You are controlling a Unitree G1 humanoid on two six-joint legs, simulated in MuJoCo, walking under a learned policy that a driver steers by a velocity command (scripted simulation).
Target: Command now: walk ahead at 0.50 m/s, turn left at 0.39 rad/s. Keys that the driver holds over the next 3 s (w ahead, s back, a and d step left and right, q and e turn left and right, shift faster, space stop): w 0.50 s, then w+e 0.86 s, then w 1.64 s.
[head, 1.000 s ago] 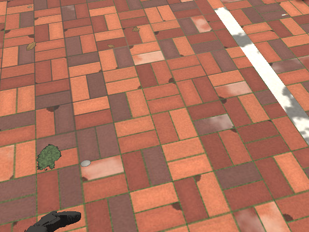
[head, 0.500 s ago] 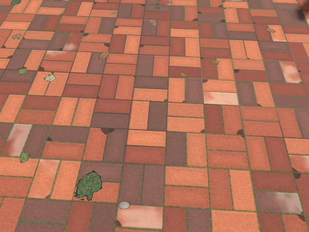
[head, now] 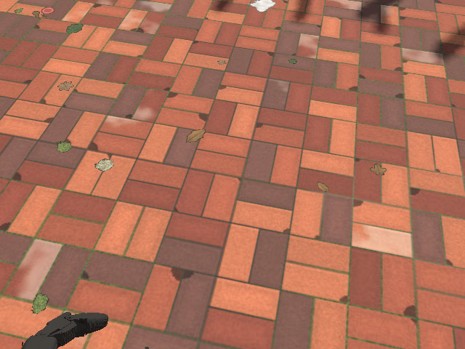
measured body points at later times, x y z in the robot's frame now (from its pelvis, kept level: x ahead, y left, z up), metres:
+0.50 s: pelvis +0.26 +0.02 +0.00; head +0.29 +0.03 +0.45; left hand +0.21 +0.31 -0.13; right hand +0.53 -0.18 -0.06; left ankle +0.38 +0.14 -0.72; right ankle +0.13 -0.12 -0.73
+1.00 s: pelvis +0.52 +0.04 +0.00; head +0.55 +0.03 +0.45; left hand +0.76 +0.23 -0.09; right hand +0.49 -0.25 -0.13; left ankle +0.38 +0.15 -0.73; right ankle +0.66 -0.11 -0.70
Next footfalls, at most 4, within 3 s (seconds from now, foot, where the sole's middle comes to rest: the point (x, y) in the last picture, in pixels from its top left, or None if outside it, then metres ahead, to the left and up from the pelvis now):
0.52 left None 0.42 0.15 -0.76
1.06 right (251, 276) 0.70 -0.10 -0.76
1.54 left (211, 192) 1.03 0.00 -0.76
2.06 right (301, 160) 1.17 -0.35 -0.76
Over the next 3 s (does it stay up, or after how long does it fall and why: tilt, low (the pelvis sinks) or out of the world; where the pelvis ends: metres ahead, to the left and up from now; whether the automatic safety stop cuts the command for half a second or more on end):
stays up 1.53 -0.38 0.02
